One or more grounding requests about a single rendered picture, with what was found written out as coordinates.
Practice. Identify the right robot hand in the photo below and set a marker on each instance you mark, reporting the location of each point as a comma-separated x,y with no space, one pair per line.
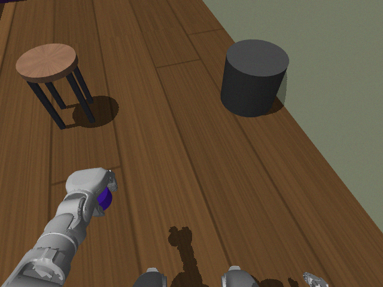
314,281

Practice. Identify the left robot arm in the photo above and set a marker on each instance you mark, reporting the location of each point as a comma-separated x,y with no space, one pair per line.
48,263

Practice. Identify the stool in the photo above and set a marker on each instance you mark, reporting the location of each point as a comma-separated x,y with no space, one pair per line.
51,62

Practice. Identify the left robot hand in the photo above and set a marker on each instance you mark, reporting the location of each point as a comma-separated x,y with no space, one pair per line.
93,180

